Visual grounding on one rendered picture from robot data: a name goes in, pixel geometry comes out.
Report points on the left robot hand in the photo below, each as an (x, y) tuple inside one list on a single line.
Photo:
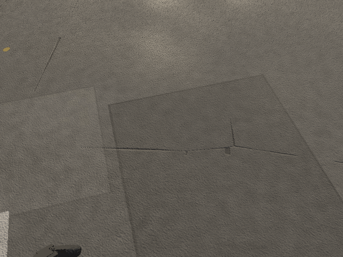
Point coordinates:
[(59, 251)]

